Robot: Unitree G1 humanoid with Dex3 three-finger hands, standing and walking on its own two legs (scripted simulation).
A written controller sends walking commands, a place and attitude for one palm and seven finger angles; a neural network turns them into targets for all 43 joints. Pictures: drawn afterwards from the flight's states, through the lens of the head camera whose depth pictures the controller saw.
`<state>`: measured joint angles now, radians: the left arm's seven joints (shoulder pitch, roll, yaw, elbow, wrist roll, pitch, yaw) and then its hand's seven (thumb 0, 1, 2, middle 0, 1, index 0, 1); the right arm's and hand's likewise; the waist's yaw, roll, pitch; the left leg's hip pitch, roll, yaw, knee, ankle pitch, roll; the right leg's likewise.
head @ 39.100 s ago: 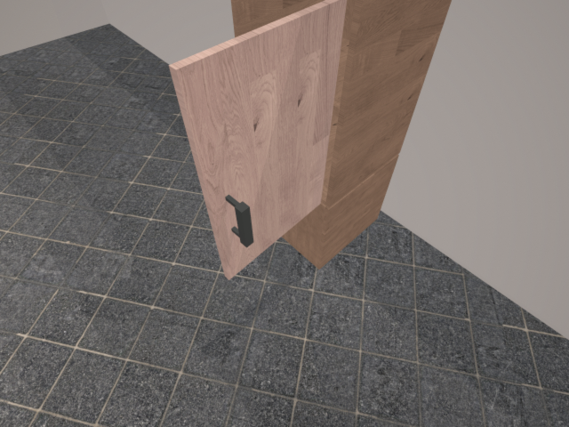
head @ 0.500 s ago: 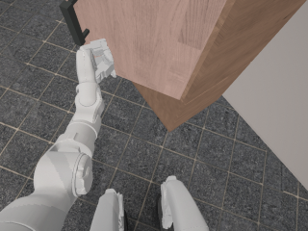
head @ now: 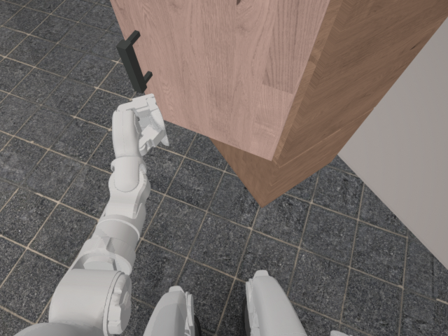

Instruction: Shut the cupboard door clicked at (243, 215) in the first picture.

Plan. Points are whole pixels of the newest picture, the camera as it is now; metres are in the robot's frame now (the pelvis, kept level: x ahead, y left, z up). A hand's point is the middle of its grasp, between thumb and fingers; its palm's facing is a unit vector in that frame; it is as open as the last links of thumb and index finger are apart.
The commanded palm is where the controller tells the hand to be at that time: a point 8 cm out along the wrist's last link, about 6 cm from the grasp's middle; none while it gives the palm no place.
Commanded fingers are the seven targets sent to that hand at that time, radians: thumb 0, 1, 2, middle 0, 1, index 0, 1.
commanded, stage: draw the hand back to the body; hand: left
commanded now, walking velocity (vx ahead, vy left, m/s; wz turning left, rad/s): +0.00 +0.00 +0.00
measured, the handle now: (137, 62) +0.67 +0.14 +0.01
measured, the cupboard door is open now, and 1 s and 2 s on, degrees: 33 33 33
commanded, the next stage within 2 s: step back with the hand held close in 1.38 s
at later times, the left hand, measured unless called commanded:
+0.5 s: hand (67, 180) +0.33 +0.16 +0.15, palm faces +0.09 -0.97 -0.22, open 3.1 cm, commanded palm +0.29 +0.22 +0.18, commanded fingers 0.00 0.90 0.90 -0.86 -1.02 -0.86 -1.02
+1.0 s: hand out of the picture +0.24 +0.28 +0.27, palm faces +0.47 -0.78 -0.41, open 6.1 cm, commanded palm +0.19 +0.31 +0.29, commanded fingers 0.00 0.90 0.90 -0.20 -0.30 -0.20 -0.30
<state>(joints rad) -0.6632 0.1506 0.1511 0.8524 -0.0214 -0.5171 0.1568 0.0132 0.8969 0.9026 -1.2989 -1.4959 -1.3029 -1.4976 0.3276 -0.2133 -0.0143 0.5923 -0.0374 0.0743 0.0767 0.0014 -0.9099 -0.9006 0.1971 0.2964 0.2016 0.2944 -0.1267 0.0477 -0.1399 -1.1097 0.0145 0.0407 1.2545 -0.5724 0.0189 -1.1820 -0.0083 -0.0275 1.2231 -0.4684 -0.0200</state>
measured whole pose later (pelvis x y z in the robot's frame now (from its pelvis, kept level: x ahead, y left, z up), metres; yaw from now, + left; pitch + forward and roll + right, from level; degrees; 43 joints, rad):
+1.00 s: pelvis +0.05 +0.01 +0.12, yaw +2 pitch -3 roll -1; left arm 0.44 0.35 0.31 -0.36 -0.07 -0.05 0.12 0.01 0.89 0.90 -0.44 -0.55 -0.45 -0.55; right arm 0.22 -0.22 0.03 0.61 0.01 -0.08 -0.07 0.01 -0.91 -0.90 0.20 0.30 0.20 0.30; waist 0.07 0.08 -0.01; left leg -0.07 -0.01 0.01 0.43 -0.31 0.02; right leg -0.13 -0.01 -0.05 0.43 -0.24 0.00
